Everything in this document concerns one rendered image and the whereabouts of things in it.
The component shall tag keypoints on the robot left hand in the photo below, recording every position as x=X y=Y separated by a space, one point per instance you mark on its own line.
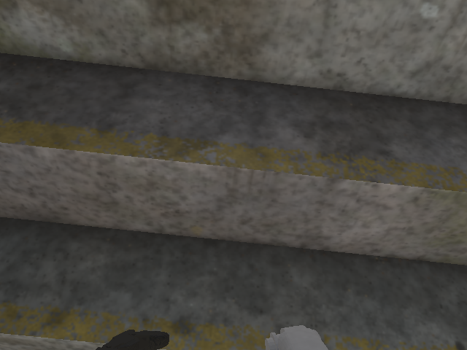
x=143 y=340

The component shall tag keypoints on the right robot thigh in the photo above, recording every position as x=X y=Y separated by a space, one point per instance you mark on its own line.
x=295 y=338

